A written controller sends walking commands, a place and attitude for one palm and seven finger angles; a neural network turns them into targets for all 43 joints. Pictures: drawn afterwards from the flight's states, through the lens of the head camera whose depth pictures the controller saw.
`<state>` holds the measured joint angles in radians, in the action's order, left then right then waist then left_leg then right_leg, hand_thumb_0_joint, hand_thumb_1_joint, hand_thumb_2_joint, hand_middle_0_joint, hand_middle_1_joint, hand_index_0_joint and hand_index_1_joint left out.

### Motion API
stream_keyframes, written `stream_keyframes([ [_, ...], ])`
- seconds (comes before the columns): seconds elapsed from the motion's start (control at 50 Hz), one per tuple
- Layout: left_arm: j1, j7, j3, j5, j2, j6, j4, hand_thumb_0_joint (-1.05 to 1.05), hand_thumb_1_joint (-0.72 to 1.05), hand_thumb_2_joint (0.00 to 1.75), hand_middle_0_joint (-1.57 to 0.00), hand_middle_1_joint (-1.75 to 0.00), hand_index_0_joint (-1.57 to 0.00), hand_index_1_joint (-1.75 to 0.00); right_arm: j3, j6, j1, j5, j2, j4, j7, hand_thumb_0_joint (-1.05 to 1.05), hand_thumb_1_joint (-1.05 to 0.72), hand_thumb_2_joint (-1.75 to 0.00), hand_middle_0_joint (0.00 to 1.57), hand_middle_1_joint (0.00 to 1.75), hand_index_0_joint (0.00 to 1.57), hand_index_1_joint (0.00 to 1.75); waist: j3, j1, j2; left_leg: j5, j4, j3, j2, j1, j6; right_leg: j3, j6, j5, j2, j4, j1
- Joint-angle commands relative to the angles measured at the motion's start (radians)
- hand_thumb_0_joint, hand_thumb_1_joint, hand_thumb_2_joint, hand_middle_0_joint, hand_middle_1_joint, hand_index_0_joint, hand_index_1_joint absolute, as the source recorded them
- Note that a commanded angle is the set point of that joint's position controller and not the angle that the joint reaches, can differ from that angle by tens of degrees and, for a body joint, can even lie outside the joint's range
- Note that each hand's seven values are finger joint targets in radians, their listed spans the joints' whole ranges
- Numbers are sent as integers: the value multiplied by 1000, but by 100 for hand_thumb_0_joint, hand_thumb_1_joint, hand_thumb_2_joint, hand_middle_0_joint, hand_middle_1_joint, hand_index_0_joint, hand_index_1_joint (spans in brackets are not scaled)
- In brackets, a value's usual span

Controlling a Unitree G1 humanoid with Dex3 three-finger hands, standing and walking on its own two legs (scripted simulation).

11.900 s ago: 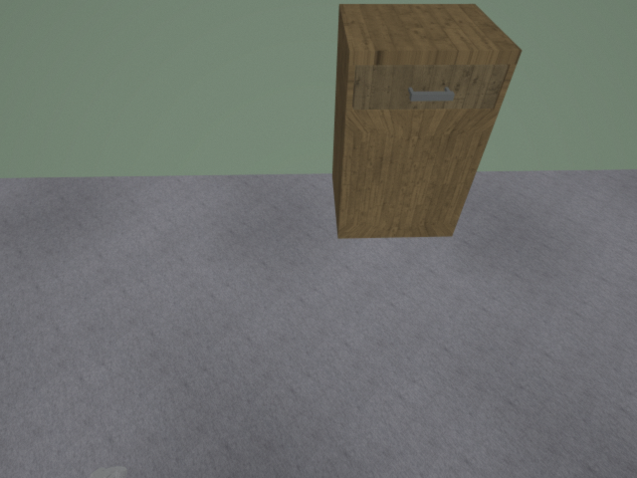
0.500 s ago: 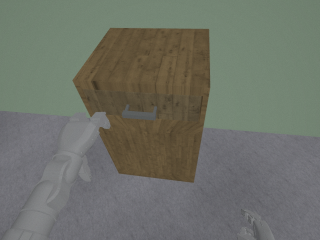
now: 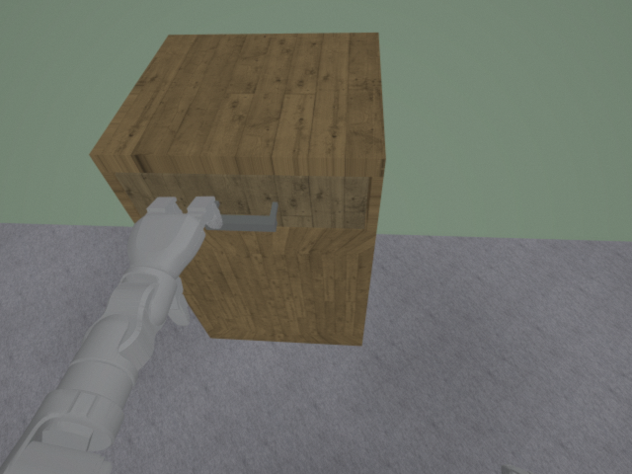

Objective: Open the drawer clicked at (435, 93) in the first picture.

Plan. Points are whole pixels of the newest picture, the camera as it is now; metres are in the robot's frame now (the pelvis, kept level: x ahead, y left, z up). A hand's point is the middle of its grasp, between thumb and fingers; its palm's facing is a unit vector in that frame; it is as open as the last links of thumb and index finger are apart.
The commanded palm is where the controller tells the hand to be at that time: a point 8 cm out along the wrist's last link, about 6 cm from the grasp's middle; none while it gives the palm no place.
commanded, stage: move the hooked fingers above the handle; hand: left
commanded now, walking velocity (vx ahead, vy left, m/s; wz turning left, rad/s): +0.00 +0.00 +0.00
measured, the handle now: (242, 214) +0.56 +0.18 -0.07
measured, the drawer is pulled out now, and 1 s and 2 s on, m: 0.00 0.00 0.00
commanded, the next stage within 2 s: lower the fingers behind the handle in 1.68 s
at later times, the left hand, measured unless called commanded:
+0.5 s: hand (212, 238) +0.44 +0.19 +0.01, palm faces -0.04 -0.01 -1.00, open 13.8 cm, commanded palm +0.43 +0.19 +0.07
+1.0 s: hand (237, 220) +0.50 +0.17 -0.01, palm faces -0.05 -0.04 -1.00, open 13.8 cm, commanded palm +0.48 +0.18 +0.04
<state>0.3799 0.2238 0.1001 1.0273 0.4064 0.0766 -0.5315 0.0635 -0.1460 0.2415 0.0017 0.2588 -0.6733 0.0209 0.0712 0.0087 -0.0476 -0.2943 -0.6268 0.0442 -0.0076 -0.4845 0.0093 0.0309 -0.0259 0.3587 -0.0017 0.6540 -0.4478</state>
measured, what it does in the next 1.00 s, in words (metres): stands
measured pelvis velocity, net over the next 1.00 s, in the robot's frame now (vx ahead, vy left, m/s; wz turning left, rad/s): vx -0.01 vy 0.02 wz -0.03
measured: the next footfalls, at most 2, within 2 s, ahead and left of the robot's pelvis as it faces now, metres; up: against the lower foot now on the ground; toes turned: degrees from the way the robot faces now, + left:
none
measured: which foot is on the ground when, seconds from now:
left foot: down 0.00-1.00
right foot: down 0.00-1.00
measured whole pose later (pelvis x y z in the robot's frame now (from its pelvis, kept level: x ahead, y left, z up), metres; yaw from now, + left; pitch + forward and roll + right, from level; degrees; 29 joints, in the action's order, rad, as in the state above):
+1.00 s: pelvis -0.01 +0.02 -0.03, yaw -2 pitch +21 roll -1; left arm 0.89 0.38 0.06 1.11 0.40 0.01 -1.14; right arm 0.07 -0.11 0.40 -0.04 0.24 -0.72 0.00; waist 0.15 -0.16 -0.05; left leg -0.37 -0.86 0.05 -0.03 -0.85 0.03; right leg 0.02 -0.01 0.40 0.02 0.84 -0.80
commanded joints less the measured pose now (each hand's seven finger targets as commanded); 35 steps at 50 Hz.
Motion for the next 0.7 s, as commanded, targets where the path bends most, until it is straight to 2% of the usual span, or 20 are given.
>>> stream_keyframes([
  [0.0, 393, 76, -108, 11, 213, -20, 145, 0, -50, 30, -30, -120, -30, -120, 45, 35, -9, 3, 111, 114, 4, 0, -90, -90, 20, 30, 20, 30, 356, -3, 42, 343, 12, -6, 44, 177, 36, -25, -13, -416, 35, -54, 102],
  [0.02, 394, 79, -87, 13, 188, -29, 126, 0, -50, 30, -30, -120, -30, -120, 45, 33, -7, 4, 111, 114, 2, 0, -90, -90, 20, 30, 20, 30, 356, -9, 37, 345, 10, -8, 45, 177, 35, -22, -14, -413, 37, -50, 89],
  [0.08, 424, 84, -66, 20, 162, -48, 84, 0, -50, 30, -30, -120, -30, -120, 49, 28, 7, 5, 114, 112, -3, 0, -90, -90, 20, 30, 20, 30, 361, -19, 59, 352, 4, -11, 41, 174, 36, -17, -16, -404, 42, -49, 79],
  [0.1, 441, 85, -51, 19, 151, -54, 58, 0, -50, 30, -30, -120, -30, -120, 49, 28, 11, 7, 113, 109, -2, 0, -90, -90, 20, 30, 20, 30, 341, -27, 61, 337, 4, -7, 39, 170, 38, -16, -14, -397, 40, -51, 65],
  [0.12, 464, 86, -65, 23, 168, -55, 42, 0, -50, 30, -30, -120, -30, -120, 48, 25, 18, 5, 116, 105, -1, 0, -90, -90, 20, 30, 20, 30, 338, -29, 76, 329, 3, -6, 39, 161, 38, -18, -13, -398, 39, -50, 65],
  [0.16, 511, 87, -39, 29, 144, -53, 26, 0, -50, 30, -30, -120, -30, -120, 48, 24, 31, 3, 112, 104, 1, 0, -90, -90, 20, 30, 20, 30, 370, -36, 67, 329, -4, -6, 42, 166, 40, -20, -12, -402, 38, -46, 64],
  [0.2, 521, 95, -70, 36, 176, -46, -11, 0, -50, 30, -30, -120, -30, -120, 49, 22, 38, 1, 113, 101, 3, 0, -90, -90, 20, 30, 20, 30, 370, -30, 53, 330, -9, -5, 42, 159, 40, -22, -14, -402, 39, -41, 60],
  [0.22, 540, 100, -73, 38, 180, -45, -40, 0, -50, 30, -30, -120, -30, -120, 46, 22, 41, 0, 112, 96, 6, 0, -90, -90, 20, 30, 20, 30, 358, -40, 77, 308, -12, -3, 43, 140, 42, -24, -11, -393, 38, -42, 55],
  [0.26, 580, 112, -61, 44, 168, -42, -75, 0, -50, 30, -30, -120, -30, -120, 46, 25, 51, 0, 110, 93, 7, 0, -90, -90, 20, 30, 20, 30, 347, -48, 69, 293, -15, -3, 43, 123, 41, -22, -11, -379, 37, -40, 35],
  [0.3, 633, 125, -76, 54, 193, -41, -103, 0, -50, 30, -30, -120, -30, -120, 47, 27, 64, -1, 115, 84, 9, 0, -90, -90, 20, 30, 20, 30, 357, -60, 68, 276, -25, -2, 42, 111, 43, -26, -10, -361, 37, -37, 18],
  [0.32, 637, 131, -74, 58, 190, -43, -128, 0, -50, 30, -30, -120, -30, -120, 47, 28, 72, -3, 113, 85, 10, 0, -90, -90, 20, 30, 20, 30, 364, -59, 58, 275, -28, -2, 44, 103, 42, -25, -11, -359, 38, -32, 14],
  [0.34, 656, 136, -57, 56, 170, -45, -142, 0, -50, 30, -30, -120, -30, -120, 48, 30, 77, -3, 113, 83, 9, 0, -90, -90, 20, 30, 20, 30, 372, -69, 60, 275, -34, -1, 43, 102, 43, -26, -10, -364, 38, -30, 8],
  [0.4, 705, 142, -51, 58, 165, -48, -191, 0, -50, 30, -30, -120, -30, -120, 52, 33, 104, -5, 116, 71, 6, 0, -90, -90, 20, 30, 20, 30, 392, -87, 61, 278, -52, -3, 42, 90, 43, -26, -8, -373, 40, -19, -8],
  [0.42, 696, 141, -48, 54, 155, -51, -217, 0, -50, 30, -30, -120, -30, -120, 53, 35, 112, -6, 115, 71, 5, 0, -90, -90, 20, 30, 20, 30, 396, -84, 61, 276, -55, -1, 44, 81, 44, -27, -8, -374, 40, -19, -7],
  [0.46, 735, 141, -38, 59, 155, -54, -246, 0, -50, 30, -30, -120, -30, -120, 53, 35, 126, -6, 119, 61, 5, 0, -90, -90, 20, 30, 20, 30, 391, -103, 64, 269, -68, -4, 42, 66, 45, -29, -7, -371, 41, -13, -31],
  [0.48, 757, 140, -30, 58, 137, -52, -254, 0, -50, 30, -30, -120, -30, -120, 55, 37, 132, -8, 120, 59, 4, 0, -90, -90, 20, 30, 20, 30, 398, -114, 70, 277, -74, -10, 41, 69, 45, -24, -7, -371, 44, -9, -43],
  [0.54, 810, 148, -39, 63, 159, -41, -268, 0, -50, 30, -30, -120, -30, -120, 60, 43, 162, -14, 123, 47, 4, 0, -90, -90, 20, 30, 20, 30, 440, -121, 37, 268, -95, -8, 40, 64, 46, -30, -6, -359, 44, 5, -63],
  [0.6, 830, 163, -82, 71, 212, -34, -304, 0, -50, 30, -30, -120, -30, -120, 60, 45, 184, -18, 128, 36, 3, 0, -90, -90, 20, 30, 20, 30, 466, -123, 27, 293, -117, -11, 38, 32, 45, -31, -7, -389, 47, 31, -67],
  [0.64, 840, 177, -55, 75, 171, -43, -336, 0, -50, 30, -30, -120, -30, -120, 61, 47, 196, -22, 127, 31, -2, 0, -90, -90, 20, 30, 20, 30, 458, -133, 16, 288, -126, -11, 36, 24, 44, -22, -8, -368, 52, 36, -102],
  [0.68, 869, 189, -87, 76, 210, -51, -358, 0, -50, 30, -30, -120, -30, -120, 61, 50, 207, -25, 132, 26, -4, 0, -90, -90, 20, 30, 20, 30, 471, -135, 18, 300, -139, -13, 36, 2, 44, -22, -9, -380, 54, 50, -100],
])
